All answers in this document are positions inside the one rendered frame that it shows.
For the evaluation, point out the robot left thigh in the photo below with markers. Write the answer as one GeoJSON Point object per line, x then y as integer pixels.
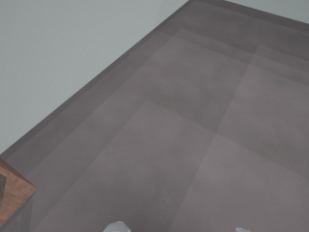
{"type": "Point", "coordinates": [117, 227]}

